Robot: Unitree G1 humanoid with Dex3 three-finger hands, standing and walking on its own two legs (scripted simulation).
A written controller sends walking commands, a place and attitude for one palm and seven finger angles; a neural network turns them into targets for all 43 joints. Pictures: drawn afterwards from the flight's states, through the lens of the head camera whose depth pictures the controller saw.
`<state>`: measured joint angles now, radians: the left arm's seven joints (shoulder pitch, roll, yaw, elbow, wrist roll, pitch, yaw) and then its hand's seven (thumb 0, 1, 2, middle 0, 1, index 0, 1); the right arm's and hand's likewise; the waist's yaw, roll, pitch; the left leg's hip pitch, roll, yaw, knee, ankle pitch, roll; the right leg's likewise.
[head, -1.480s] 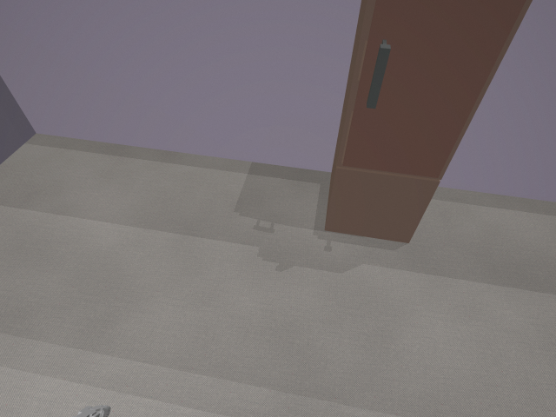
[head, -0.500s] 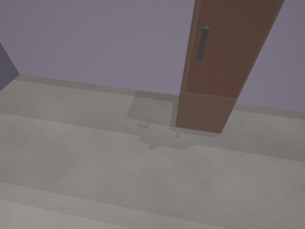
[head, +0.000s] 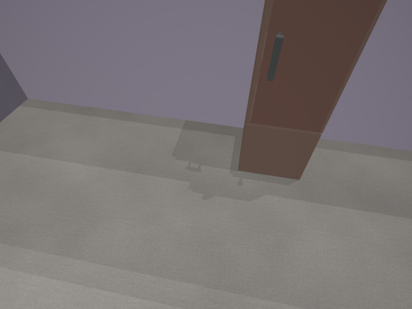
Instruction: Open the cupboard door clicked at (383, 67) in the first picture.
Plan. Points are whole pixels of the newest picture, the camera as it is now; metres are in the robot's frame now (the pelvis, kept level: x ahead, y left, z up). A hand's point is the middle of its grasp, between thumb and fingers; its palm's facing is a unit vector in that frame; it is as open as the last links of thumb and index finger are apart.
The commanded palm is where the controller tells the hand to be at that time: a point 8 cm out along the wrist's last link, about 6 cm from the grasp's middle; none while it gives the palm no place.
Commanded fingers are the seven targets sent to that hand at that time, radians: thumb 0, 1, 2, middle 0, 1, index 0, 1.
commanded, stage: walk to a spot facing it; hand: left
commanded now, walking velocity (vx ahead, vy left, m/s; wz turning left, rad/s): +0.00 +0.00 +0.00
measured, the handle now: (274, 56) +1.01 -0.21 +0.02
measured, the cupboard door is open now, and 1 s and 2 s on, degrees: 0 0 0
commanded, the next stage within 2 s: none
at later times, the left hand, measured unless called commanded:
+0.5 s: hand out of the picture +0.06 +0.18 -0.18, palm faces -0.15 -0.95 -0.27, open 7.4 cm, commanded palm none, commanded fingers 0.00 0.90 0.90 -0.20 -0.30 -0.20 -0.30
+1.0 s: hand out of the picture +0.13 +0.21 -0.18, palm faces -0.37 -0.90 -0.24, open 7.4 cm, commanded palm none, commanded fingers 0.00 0.90 0.90 -0.20 -0.30 -0.20 -0.30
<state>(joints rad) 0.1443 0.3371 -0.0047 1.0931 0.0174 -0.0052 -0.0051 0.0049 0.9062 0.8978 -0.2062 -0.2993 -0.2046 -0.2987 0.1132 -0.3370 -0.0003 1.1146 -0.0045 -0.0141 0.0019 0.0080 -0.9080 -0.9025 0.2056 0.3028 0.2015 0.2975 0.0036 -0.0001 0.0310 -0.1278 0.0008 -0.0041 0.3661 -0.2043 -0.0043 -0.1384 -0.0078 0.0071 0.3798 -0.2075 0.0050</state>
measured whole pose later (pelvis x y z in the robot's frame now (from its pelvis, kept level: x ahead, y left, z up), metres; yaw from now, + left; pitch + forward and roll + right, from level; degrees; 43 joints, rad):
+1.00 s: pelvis -0.02 +0.03 -0.01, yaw -26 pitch +1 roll +0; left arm 0.21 0.28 0.10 0.92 0.03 0.07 -0.02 0.01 0.91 0.90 -0.20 -0.30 -0.20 -0.30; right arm 0.15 -0.21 -0.03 0.88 -0.01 0.00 -0.03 0.01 -0.91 -0.90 0.20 0.30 0.20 0.30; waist 0.03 -0.06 0.03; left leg -0.24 0.02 0.04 0.53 -0.31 0.01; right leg -0.50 0.10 0.12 0.90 -0.40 0.03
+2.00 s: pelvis +0.14 -0.08 +0.00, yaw -63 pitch +0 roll -2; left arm 0.23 0.23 0.11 0.96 0.04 0.04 -0.05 0.01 0.91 0.90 -0.20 -0.30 -0.20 -0.30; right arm 0.38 -0.13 -0.03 1.02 -0.02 -0.07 -0.03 0.01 -0.92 -0.90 0.20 0.30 0.20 0.30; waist 0.00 -0.04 0.02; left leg -0.08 0.08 0.31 0.39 -0.31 0.03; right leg -0.62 -0.07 -0.04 1.19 -0.17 0.03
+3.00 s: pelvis +0.29 -0.30 +0.00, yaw -99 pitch +1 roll -3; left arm 0.22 0.25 0.11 0.92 0.03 0.09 -0.03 0.01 0.91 0.90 -0.20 -0.30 -0.20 -0.30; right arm 0.24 -0.17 -0.04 0.91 -0.02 0.00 -0.02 0.01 -0.91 -0.90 0.21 0.30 0.20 0.30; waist 0.01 -0.02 0.07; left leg -0.22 0.15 0.27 0.50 -0.28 0.02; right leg -0.47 -0.06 -0.04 1.08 -0.42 0.08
